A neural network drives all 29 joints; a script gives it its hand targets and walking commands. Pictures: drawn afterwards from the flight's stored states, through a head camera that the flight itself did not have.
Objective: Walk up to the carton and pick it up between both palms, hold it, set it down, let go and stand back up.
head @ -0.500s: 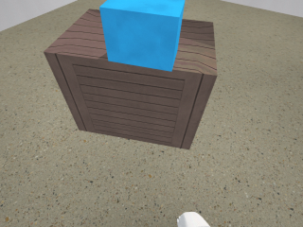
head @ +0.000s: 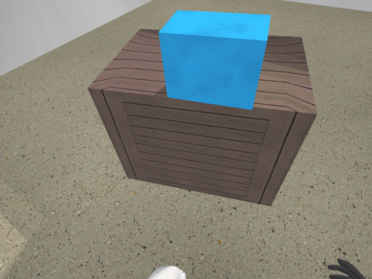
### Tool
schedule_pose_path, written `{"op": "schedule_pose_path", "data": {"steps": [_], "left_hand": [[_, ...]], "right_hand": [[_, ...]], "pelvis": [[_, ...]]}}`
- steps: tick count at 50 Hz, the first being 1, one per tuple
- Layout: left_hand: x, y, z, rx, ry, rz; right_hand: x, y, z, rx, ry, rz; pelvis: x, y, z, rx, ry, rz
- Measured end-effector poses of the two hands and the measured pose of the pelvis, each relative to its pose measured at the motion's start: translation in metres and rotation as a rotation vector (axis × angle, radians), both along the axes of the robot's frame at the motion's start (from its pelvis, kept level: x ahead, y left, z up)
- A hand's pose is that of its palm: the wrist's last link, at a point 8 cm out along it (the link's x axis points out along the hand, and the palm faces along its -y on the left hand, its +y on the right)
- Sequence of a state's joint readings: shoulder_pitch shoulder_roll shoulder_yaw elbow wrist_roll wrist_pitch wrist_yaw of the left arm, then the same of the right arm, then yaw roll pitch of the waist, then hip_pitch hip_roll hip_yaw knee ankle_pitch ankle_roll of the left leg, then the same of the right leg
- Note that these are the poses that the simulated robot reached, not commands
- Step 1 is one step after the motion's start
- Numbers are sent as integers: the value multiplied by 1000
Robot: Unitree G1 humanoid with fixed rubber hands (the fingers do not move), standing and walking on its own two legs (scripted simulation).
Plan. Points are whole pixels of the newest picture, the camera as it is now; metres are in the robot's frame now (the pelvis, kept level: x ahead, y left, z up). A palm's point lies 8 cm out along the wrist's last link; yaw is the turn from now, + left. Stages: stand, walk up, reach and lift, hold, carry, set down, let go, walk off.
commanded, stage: walk up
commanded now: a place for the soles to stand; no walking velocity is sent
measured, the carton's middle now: (214, 59) +0.79 -0.09 +0.06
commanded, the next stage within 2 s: none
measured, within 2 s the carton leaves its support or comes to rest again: neither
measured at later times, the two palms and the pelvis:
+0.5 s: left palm (3, 275) +0.17 +0.44 -0.09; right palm out of the picture +0.13 -0.21 -0.08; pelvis +0.11 +0.11 +0.01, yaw -2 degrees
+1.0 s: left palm (20, 226) +0.28 +0.45 -0.08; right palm (277, 230) +0.26 -0.20 -0.11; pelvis +0.18 +0.13 -0.01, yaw -7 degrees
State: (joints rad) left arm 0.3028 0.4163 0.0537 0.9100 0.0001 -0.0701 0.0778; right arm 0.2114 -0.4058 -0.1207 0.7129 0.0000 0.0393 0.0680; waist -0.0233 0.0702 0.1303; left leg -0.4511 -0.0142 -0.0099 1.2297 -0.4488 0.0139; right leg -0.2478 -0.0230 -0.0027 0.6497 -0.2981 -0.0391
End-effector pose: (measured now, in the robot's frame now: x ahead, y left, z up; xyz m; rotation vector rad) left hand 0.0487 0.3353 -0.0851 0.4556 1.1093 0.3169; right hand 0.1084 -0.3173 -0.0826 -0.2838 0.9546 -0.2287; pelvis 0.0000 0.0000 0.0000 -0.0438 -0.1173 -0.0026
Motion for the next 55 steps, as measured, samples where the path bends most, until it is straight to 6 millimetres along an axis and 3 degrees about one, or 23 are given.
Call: {"op": "schedule_pose_path", "data": {"steps": [3, 6, 9, 17, 25, 31, 36, 41, 44, 49, 55], "left_hand": [[14, 26, 0, 7, -20, 6], [29, 56, -13, -1, -34, 6], [42, 74, -23, -17, -1, -12], [81, 105, 0, -27, 37, -33], [125, 107, -1, -43, 46, -63], [161, 97, 2, -13, 61, -103], [183, 86, -5, 10, 37, -114], [196, 89, 9, 28, 10, -117], [207, 96, 15, 40, 12, -135], [228, 110, 10, 23, -5, -170], [237, 124, -17, -45, 37, -199]], "right_hand": [[21, 24, -1, 11, -24, 6], [30, 50, -8, -1, -2, 8], [21, 73, -15, -6, 51, 4], [2, 104, 3, -12, 186, -41], [23, 112, 2, -14, 207, -47], [51, 105, -14, 15, 191, -68], [89, 96, -36, 39, 152, -66], [134, 95, -28, 50, 62, -68], [152, 100, -25, 56, 18, -88], [154, 118, -26, 42, 43, -100], [128, 145, -24, -4, 146, -102]], "pelvis": [[11, 24, -4, -18, 11, 2], [23, 51, -14, -32, 38, 13], [33, 74, -17, -21, 28, -4], [69, 107, 10, -19, 77, -20], [106, 113, 10, 2, 81, -39], [134, 105, 4, 43, 89, -64], [154, 92, -12, 46, 40, -77], [166, 95, -6, 64, 9, -90], [171, 103, -4, 67, 11, -107], [178, 122, -7, 48, 43, -121], [179, 150, -11, 38, 65, -137]]}}
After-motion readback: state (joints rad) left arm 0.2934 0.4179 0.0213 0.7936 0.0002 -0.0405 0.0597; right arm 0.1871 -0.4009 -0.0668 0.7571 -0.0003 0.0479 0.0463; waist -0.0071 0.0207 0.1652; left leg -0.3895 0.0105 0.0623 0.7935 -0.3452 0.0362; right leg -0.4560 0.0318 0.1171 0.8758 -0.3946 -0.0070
